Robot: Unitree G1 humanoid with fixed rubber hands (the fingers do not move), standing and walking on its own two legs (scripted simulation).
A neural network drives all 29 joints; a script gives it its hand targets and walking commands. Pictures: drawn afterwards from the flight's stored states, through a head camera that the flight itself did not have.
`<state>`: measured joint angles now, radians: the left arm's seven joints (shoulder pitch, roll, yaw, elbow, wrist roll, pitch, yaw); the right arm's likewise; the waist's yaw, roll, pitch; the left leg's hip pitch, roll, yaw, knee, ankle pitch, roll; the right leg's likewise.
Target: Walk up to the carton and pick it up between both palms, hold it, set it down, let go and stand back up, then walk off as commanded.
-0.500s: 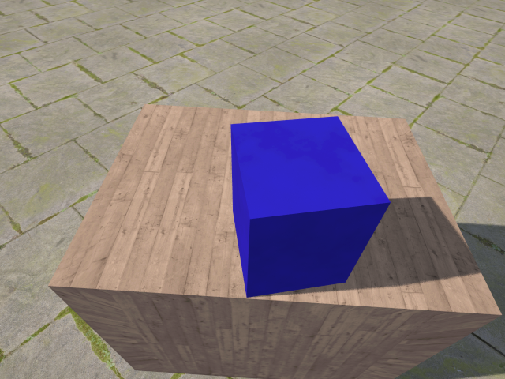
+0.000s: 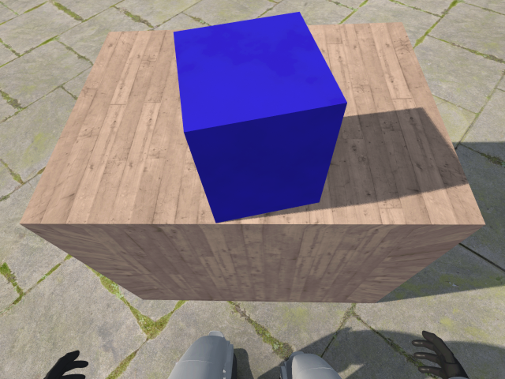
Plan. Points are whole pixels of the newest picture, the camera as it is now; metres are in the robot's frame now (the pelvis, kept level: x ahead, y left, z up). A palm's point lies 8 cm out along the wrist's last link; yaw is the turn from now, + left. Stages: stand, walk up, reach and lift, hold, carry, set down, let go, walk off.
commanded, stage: walk off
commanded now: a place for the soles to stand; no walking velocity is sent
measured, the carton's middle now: (254, 126) +0.50 -0.01 +0.06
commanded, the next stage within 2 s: none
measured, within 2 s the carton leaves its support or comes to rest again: neither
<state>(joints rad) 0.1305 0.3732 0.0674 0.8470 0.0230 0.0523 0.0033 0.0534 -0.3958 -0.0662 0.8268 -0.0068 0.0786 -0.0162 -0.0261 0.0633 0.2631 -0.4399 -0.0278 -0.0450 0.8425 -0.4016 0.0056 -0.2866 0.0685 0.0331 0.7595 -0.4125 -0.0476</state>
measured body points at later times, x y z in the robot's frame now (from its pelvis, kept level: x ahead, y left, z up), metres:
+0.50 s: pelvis -0.11 +0.00 +0.01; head -0.04 -0.02 +0.45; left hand +0.02 +0.31 -0.08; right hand -0.01 -0.32 -0.13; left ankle -0.17 +0.15 -0.67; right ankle +0.00 -0.08 -0.71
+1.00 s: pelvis -0.26 +0.01 +0.00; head -0.18 -0.01 +0.44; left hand -0.17 +0.33 -0.11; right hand -0.11 -0.30 -0.13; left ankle -0.17 +0.14 -0.70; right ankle -0.28 -0.09 -0.71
